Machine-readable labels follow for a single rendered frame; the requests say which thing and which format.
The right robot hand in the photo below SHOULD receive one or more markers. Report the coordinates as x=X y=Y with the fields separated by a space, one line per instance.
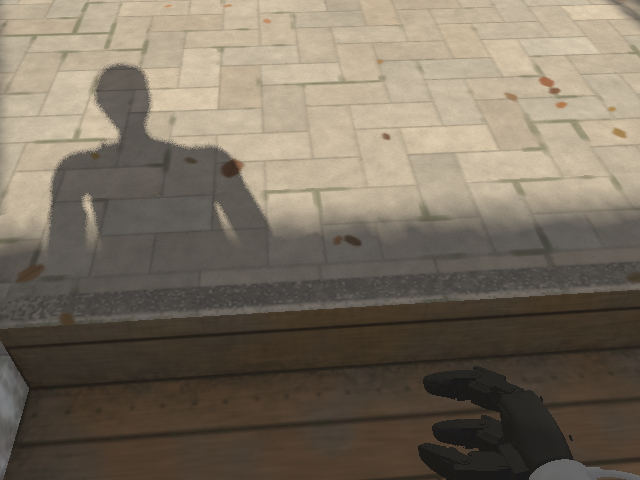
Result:
x=526 y=438

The robot right forearm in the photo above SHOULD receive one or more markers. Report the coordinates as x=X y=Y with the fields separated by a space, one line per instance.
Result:
x=563 y=469

